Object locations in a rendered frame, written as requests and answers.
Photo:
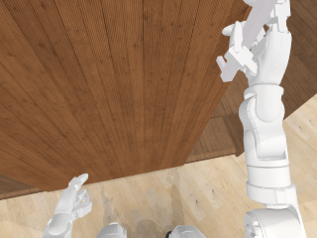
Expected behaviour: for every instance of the robot left forearm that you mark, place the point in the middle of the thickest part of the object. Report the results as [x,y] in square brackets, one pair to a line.
[59,226]

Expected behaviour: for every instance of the robot right upper arm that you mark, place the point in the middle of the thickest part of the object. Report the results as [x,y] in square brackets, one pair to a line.
[272,223]

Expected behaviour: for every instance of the robot thigh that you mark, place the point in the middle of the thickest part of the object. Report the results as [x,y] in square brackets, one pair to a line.
[112,231]
[186,231]

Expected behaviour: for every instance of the right robot hand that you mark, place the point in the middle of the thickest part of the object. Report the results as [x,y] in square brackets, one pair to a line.
[271,51]

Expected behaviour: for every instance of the robot right forearm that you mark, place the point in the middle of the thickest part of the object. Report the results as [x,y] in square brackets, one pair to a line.
[265,147]

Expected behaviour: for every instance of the wardrobe door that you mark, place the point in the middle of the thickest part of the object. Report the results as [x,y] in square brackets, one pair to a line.
[108,88]
[8,184]

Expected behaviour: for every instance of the handle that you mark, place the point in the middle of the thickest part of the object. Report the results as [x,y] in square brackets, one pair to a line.
[255,22]

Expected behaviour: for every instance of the left robot hand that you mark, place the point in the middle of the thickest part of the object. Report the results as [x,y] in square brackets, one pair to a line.
[69,199]

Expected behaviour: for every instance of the robot left thigh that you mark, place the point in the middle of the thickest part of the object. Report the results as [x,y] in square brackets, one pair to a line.
[112,231]

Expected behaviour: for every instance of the robot right thigh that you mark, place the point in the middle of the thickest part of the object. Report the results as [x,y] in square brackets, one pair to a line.
[186,231]

